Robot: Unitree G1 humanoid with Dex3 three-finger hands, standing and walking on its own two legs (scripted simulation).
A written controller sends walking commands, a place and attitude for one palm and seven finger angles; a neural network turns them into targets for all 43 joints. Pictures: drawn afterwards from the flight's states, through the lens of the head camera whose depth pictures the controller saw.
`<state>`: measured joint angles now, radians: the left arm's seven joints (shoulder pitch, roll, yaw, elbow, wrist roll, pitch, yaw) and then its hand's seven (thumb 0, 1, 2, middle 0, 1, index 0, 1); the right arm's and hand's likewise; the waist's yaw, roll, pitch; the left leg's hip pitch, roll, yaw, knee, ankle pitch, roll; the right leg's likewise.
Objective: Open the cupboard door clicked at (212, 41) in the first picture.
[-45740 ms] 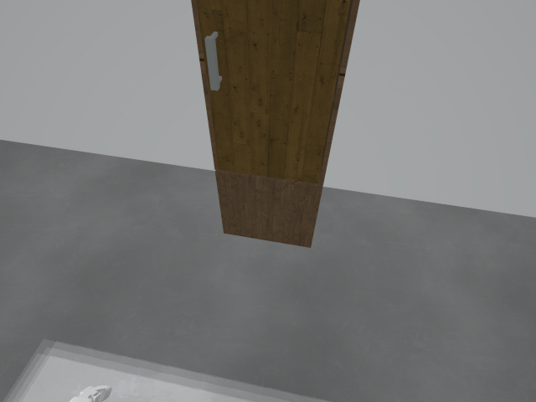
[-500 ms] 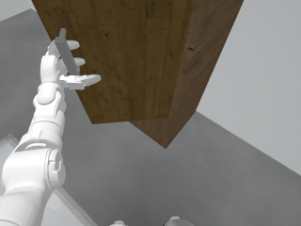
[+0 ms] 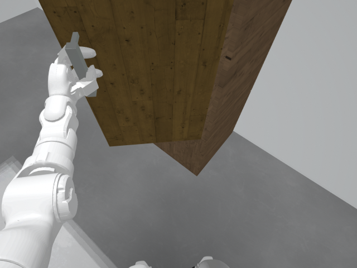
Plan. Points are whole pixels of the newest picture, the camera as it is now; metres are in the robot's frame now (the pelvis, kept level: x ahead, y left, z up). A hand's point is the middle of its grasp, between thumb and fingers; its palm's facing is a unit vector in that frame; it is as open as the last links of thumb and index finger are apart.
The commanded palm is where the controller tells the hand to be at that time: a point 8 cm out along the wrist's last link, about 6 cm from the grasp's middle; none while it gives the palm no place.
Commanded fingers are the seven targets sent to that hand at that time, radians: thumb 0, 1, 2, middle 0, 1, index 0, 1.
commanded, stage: pull the door open along its arc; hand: left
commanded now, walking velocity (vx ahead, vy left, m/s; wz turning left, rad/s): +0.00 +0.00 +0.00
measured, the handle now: (84, 66) +0.55 +0.19 +0.12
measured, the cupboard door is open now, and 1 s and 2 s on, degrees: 45 84 85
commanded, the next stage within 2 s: open thumb and fingers to let go in 1.08 s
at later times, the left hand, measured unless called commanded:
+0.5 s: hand (99, 114) +0.41 +0.14 +0.12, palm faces +0.01 -1.00 +0.03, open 5.9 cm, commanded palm +0.34 +0.20 +0.11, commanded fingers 0.00 0.90 0.90 -0.40 -1.35 -0.40 -1.35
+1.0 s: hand (145, 155) +0.31 +0.05 +0.12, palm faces +0.37 -0.93 -0.02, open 6.2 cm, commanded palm +0.24 +0.09 +0.11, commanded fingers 0.00 0.90 0.90 -0.40 -1.35 -0.40 -1.35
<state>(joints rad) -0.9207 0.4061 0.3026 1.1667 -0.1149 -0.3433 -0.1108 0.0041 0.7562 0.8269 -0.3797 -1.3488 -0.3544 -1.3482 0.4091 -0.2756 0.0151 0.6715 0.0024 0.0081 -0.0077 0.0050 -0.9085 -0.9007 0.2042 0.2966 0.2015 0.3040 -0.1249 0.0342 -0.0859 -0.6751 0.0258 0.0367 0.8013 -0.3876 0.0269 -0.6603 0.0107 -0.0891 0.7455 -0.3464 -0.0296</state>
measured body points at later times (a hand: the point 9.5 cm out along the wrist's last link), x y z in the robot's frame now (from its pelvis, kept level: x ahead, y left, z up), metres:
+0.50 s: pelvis +0.02 +0.00 +0.01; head +0.05 -0.01 +0.46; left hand +0.40 +0.19 +0.12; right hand +0.09 -0.25 -0.10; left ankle -0.01 +0.10 -0.71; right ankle +0.00 -0.10 -0.71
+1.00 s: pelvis +0.01 -0.03 +0.02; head +0.00 -0.05 +0.47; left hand +0.28 +0.10 +0.13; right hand +0.21 -0.23 -0.07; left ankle -0.01 +0.10 -0.71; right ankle +0.00 -0.10 -0.71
